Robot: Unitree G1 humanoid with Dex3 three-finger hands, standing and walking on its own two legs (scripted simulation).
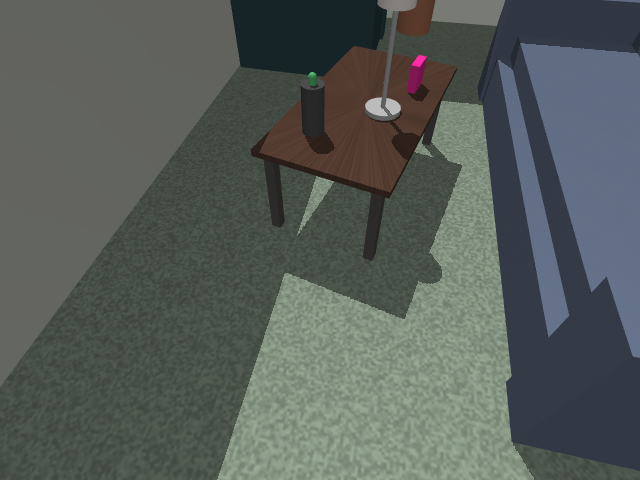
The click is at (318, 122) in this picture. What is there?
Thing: necked bottle
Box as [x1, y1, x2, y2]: [301, 72, 324, 136]
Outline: 311,72 309,73 308,78 301,82 302,131 306,135 317,136 323,132 324,83 323,81 316,78 315,73
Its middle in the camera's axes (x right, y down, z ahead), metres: -0.03 -0.50 +1.40
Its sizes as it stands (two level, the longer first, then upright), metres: 0.084 0.084 0.227
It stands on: a support 0.41 m high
